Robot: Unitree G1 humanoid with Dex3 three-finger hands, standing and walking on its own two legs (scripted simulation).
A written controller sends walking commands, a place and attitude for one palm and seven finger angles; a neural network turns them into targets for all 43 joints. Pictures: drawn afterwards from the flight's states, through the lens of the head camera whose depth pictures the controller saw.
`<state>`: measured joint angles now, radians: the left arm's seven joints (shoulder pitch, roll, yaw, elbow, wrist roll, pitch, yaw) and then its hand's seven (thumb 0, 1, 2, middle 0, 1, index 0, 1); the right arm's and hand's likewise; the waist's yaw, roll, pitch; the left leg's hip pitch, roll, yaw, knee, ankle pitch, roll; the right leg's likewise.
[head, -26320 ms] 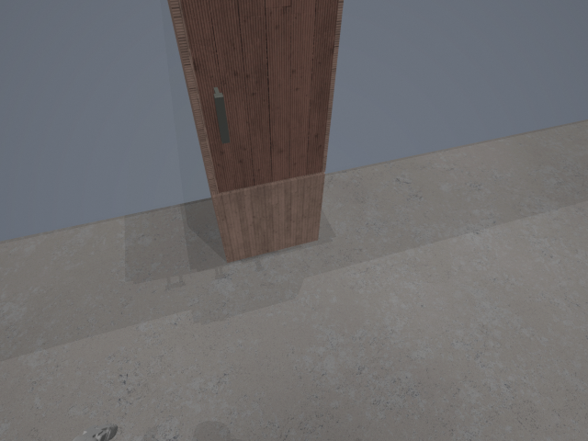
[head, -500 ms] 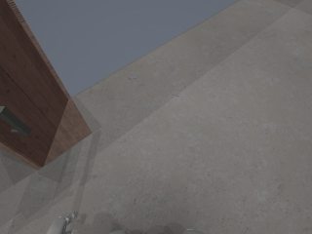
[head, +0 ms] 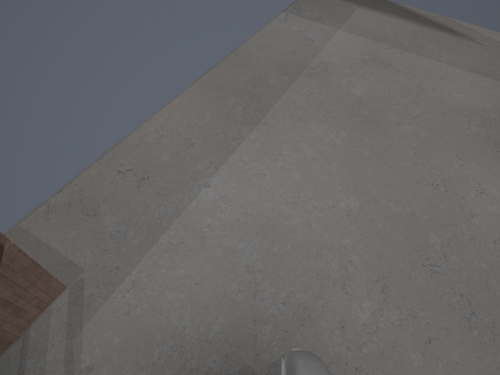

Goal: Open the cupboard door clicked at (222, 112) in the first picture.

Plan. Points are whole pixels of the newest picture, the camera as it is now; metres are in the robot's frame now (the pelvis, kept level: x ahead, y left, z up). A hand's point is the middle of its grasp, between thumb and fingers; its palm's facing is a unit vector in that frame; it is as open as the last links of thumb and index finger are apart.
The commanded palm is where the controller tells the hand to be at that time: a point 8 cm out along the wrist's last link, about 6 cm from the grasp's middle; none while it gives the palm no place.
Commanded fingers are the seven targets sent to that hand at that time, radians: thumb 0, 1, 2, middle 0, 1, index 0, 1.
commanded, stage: walk to a spot facing it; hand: left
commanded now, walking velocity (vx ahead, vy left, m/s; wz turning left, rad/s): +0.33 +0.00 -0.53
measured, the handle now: out of the picture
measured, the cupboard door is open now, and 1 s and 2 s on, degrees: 45 45 45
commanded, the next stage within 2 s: turn to face it in 1.08 s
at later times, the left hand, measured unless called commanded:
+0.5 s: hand (216, 283) +0.31 +0.08 -0.16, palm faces -0.17 -0.96 -0.24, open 7.1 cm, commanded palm none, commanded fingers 0.00 0.90 0.90 -0.20 -0.30 -0.20 -0.30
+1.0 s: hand (244, 216) +0.49 +0.03 -0.18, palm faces -0.20 -0.97 -0.14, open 7.4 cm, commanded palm none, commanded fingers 0.00 0.90 0.90 -0.20 -0.30 -0.20 -0.30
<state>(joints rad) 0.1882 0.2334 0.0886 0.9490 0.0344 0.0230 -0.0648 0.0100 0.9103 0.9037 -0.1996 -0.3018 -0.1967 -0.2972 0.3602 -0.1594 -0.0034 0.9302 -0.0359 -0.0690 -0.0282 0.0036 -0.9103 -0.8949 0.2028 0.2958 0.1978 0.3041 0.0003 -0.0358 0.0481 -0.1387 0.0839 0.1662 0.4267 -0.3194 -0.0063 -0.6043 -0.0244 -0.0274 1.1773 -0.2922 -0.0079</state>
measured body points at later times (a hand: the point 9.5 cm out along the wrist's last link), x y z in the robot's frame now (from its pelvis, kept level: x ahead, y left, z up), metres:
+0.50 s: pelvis +0.20 -0.10 +0.00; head +0.24 -0.12 +0.44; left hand +0.32 +0.13 -0.14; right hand +0.20 -0.33 -0.16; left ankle +0.28 +0.07 -0.67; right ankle +0.18 -0.13 -0.74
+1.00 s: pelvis +0.47 -0.13 -0.01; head +0.51 -0.14 +0.44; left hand +0.50 +0.08 -0.17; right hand +0.46 -0.37 -0.16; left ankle +0.50 -0.04 -0.74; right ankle +0.40 -0.24 -0.65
